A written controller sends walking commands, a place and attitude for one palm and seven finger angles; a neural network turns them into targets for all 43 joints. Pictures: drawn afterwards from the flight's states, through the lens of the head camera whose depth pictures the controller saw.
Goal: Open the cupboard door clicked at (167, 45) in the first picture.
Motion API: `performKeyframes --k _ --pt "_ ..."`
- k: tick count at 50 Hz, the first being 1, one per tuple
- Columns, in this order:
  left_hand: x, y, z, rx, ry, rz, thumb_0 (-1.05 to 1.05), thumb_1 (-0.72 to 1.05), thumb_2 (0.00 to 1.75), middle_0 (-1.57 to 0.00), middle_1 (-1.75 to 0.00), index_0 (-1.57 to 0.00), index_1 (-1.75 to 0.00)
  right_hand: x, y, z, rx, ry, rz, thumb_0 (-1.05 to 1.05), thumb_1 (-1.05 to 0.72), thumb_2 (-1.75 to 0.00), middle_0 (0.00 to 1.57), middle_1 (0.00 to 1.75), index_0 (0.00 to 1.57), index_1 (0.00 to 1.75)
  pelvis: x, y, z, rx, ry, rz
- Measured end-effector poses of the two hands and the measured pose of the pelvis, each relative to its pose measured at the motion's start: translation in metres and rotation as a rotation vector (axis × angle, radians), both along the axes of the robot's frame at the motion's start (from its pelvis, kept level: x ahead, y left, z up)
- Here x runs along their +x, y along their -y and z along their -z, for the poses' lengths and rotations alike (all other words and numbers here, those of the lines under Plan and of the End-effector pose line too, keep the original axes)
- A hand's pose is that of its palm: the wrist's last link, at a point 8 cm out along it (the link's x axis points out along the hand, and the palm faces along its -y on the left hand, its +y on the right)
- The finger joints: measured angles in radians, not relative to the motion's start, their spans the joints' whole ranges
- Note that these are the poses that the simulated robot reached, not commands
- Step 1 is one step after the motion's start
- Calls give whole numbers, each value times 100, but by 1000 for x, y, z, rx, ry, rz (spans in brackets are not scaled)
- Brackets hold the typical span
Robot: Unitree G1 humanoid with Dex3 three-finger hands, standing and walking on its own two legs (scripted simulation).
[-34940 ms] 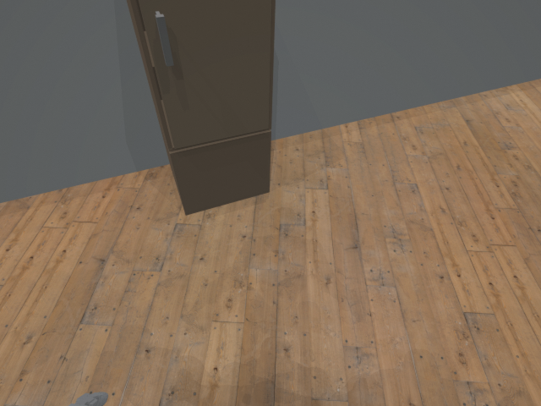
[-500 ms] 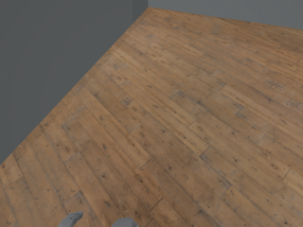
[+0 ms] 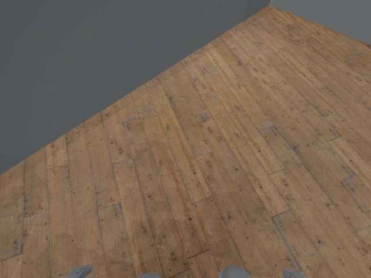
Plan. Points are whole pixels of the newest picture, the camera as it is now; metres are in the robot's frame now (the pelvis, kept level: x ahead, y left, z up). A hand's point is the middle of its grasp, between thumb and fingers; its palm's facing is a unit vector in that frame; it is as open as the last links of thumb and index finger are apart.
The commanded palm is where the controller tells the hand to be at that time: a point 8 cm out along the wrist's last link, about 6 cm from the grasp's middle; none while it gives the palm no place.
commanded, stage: turn to face it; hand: left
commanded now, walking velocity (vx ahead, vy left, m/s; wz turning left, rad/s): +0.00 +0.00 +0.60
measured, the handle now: out of the picture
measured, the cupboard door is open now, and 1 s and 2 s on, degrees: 41 41 41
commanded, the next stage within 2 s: none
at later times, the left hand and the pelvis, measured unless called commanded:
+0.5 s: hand out of the picture +0.04 +0.19 -0.18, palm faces +0.33 -0.92 -0.23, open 7.4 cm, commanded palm none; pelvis +0.03 -0.03 -0.01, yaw +18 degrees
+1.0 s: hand out of the picture +0.00 +0.14 -0.17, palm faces +0.60 -0.77 -0.21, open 7.4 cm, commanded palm none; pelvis +0.06 -0.05 +0.00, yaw +38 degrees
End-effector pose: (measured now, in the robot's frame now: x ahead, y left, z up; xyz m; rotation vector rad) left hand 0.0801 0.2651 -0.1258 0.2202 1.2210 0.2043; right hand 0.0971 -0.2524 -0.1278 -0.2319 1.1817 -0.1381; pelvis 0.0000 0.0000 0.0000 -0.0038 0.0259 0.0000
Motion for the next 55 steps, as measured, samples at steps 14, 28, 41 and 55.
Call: performKeyframes --k 14,28,41,55 --pt "-24 48 -6 -16 17 -128 0 91 90 -20 -30 -20 -30 49 27 -1 22 -50 -106 0 -91 -89 20 30 20 30 21 35 -6 45 -2 -176" --pt "-61 25 9 -29 -7 -349 1 91 90 -20 -30 -20 -30 99 -8 -4 -29 -18 -327 0 -91 -89 20 30 20 30 33 31 1 3 -3 -358" --pt "-68 63 -16 49 62 -473 0 91 90 -20 -30 -20 -30 145 9 13 15 -78 -431 0 -91 -89 20 30 20 30 54 64 -1 24 8 -526" --pt "-142 86 24 -64 -42 -721 1 91 90 -20 -30 -20 -30 205 -65 -3 -26 28 -701 0 -91 -89 20 30 20 30 58 53 10 22 -2 -717"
